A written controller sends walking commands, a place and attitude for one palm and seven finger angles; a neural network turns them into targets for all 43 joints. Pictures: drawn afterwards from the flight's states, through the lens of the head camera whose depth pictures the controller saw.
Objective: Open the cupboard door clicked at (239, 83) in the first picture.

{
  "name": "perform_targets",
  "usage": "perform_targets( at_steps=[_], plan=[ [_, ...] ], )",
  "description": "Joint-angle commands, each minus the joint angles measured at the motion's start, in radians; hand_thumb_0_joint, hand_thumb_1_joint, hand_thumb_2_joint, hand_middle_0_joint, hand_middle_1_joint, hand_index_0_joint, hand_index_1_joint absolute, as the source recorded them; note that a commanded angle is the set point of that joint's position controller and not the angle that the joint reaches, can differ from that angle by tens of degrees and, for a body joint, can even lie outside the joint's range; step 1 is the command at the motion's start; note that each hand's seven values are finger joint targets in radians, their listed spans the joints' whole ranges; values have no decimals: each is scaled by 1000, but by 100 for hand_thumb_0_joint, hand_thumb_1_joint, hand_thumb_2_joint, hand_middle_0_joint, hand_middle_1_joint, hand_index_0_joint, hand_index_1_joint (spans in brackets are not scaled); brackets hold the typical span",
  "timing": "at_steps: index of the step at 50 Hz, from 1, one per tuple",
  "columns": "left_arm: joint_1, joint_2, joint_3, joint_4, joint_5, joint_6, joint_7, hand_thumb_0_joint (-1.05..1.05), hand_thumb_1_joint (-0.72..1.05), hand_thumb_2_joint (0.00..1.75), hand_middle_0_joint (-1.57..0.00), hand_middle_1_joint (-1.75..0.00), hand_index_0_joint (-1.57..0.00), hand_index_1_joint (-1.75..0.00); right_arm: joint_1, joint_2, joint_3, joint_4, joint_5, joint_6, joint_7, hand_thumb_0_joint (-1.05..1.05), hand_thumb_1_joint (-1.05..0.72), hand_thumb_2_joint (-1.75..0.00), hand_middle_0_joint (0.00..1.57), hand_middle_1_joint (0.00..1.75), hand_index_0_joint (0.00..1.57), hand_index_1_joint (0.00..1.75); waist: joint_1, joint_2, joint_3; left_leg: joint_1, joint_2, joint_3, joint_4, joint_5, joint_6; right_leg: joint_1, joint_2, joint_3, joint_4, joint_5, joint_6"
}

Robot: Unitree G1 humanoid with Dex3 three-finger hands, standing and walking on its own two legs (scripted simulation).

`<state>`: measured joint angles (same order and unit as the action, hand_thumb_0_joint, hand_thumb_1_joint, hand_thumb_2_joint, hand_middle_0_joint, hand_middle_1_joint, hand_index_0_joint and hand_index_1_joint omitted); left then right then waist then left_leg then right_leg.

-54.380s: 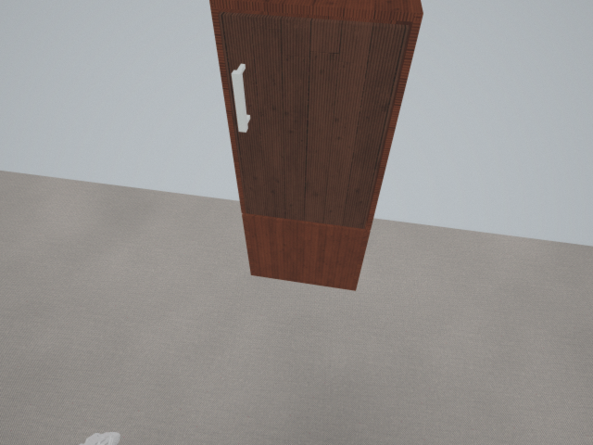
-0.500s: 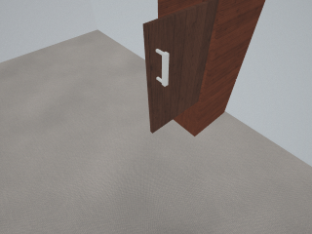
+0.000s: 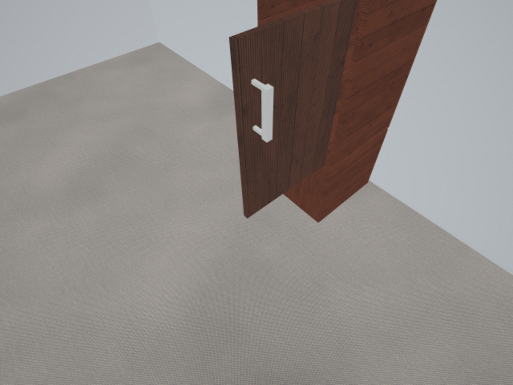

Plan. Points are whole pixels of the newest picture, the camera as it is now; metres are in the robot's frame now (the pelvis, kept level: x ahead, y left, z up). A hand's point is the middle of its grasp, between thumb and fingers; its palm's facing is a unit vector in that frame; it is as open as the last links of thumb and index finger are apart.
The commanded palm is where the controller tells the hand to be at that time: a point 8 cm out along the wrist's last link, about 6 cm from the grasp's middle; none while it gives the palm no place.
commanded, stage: look to check the result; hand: left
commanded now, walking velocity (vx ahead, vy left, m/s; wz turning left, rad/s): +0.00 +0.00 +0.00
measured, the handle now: (261, 111) +0.68 +0.02 +0.04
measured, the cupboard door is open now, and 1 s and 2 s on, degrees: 90 90 90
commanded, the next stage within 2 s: stand and wait in 0.14 s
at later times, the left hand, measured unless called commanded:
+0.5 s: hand out of the picture +0.09 +0.23 -0.15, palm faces -0.02 -0.95 -0.33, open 7.4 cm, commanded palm none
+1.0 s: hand out of the picture +0.09 +0.22 -0.16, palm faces -0.02 -0.95 -0.32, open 7.4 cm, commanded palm none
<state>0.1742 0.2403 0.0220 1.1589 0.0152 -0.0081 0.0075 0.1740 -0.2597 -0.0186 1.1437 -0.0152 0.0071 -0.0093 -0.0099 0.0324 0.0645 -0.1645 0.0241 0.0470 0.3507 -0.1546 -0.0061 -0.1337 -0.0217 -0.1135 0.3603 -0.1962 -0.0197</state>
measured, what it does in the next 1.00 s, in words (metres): stands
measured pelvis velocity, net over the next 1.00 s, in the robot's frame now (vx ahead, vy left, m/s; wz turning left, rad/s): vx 0.03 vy -0.01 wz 0.00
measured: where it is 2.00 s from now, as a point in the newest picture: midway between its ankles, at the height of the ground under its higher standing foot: outside the picture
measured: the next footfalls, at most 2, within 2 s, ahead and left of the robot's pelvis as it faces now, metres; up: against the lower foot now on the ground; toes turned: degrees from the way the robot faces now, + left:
none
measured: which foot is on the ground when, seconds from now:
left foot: down 0.00-1.00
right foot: down 0.00-1.00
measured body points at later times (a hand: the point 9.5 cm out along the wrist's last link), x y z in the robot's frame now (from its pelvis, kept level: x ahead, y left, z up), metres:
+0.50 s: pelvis +0.02 -0.01 +0.00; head +0.04 -0.02 +0.45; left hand +0.09 +0.28 -0.13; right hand +0.08 -0.29 -0.15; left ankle +0.02 +0.12 -0.75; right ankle +0.00 -0.10 -0.75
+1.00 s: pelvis +0.03 -0.01 +0.00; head +0.05 -0.02 +0.45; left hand +0.10 +0.27 -0.13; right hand +0.08 -0.29 -0.15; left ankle +0.02 +0.12 -0.75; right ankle +0.00 -0.10 -0.75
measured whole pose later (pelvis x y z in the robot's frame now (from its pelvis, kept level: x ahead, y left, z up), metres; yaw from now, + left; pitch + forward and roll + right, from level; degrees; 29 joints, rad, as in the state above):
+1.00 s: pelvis +0.03 -0.01 +0.00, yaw +0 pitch -1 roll +0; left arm 0.12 0.28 0.01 1.15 0.01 -0.02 0.00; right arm 0.13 -0.31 -0.01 1.14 -0.01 0.00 -0.01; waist -0.01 0.03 0.06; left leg -0.10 0.03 0.05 0.29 -0.17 -0.02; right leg -0.07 -0.01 -0.11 0.29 -0.21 -0.03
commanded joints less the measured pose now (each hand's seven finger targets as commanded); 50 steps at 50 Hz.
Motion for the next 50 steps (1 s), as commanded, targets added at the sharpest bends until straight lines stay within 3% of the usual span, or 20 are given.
perform_targets(
  at_steps=[1,7,25,50],
  plan=[
    [-12,195,29,-52,-5,-27,12,0,90,90,-20,-30,-20,-30,-8,-157,-21,-41,-3,-18,-12,0,-90,-90,20,30,20,30,2,-35,-54,38,99,-92,-55,64,27,-15,-119,125,-105,35,-31],
    [-38,213,28,-53,-5,-27,11,0,90,90,-20,-30,-20,-30,-33,-177,-19,-43,-4,-18,-10,0,-90,-90,20,30,20,30,1,-22,-40,37,103,-95,-66,71,24,-11,-123,127,-112,51,-29],
    [-76,249,30,-67,-7,-34,12,0,90,90,-20,-30,-20,-30,-64,-218,-18,-49,-3,-25,-11,0,-90,-90,20,30,20,30,2,-37,-94,80,113,-93,-73,179,21,58,-131,118,-101,223,-26],
    [-58,245,26,-63,-7,-34,13,0,90,90,-20,-30,-20,-30,-60,-211,-16,-48,0,-25,-12,0,-90,-90,20,30,20,30,2,-38,-75,99,114,-88,-82,173,20,55,-130,123,-117,223,-24]
  ],
)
